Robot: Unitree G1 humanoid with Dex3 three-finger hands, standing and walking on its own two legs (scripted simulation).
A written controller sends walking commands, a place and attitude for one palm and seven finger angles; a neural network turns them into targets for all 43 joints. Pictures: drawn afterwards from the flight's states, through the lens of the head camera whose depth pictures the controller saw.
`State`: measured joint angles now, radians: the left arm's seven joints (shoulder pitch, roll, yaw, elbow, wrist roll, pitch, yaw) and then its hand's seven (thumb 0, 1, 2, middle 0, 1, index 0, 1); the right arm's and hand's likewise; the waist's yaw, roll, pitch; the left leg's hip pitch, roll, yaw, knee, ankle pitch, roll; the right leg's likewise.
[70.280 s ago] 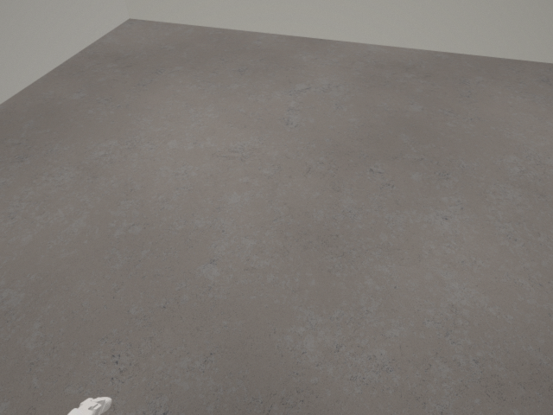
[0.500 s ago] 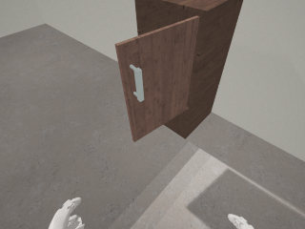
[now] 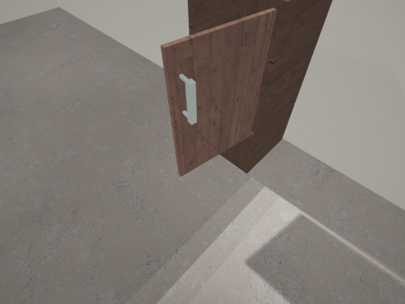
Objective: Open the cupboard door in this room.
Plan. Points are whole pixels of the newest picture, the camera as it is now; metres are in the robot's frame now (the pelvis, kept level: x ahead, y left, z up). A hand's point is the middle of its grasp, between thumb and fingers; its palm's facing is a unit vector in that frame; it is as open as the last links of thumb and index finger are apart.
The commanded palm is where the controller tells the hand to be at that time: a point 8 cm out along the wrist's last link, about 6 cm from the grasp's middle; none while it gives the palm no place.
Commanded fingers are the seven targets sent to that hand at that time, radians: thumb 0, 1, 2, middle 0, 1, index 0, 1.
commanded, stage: let the arm hang, fingers relaxed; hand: left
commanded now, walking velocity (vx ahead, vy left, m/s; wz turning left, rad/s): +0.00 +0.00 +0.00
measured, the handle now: (187, 99) +0.67 +0.09 -0.01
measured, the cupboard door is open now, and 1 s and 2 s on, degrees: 80 80 80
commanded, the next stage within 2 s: look to check the result in 0.40 s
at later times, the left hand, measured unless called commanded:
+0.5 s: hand out of the picture +0.04 +0.19 -0.17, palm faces +0.00 -0.97 -0.23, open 7.4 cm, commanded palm none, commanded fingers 0.00 0.90 0.90 -0.20 -0.30 -0.20 -0.30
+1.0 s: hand out of the picture +0.08 +0.21 -0.16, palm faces -0.01 -0.96 -0.29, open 7.4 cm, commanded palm none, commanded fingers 0.00 0.90 0.90 -0.20 -0.30 -0.20 -0.30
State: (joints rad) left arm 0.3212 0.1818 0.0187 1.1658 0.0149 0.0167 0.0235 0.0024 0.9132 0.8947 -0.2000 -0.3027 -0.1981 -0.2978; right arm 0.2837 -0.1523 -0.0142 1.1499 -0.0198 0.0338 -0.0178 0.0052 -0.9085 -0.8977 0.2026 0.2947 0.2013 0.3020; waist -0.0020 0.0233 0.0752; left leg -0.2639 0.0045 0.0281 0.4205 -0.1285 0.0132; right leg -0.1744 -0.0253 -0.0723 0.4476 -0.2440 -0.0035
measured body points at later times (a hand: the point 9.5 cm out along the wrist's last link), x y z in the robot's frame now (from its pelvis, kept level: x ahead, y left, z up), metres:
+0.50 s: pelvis +0.01 +0.00 +0.00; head +0.03 -0.01 +0.45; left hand +0.05 +0.24 -0.15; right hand +0.03 -0.24 -0.16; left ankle +0.06 +0.11 -0.74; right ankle +0.00 -0.12 -0.74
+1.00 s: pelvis +0.03 -0.01 +0.01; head +0.05 -0.02 +0.46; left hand +0.08 +0.26 -0.14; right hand +0.08 -0.28 -0.15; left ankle +0.06 +0.11 -0.74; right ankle +0.00 -0.12 -0.74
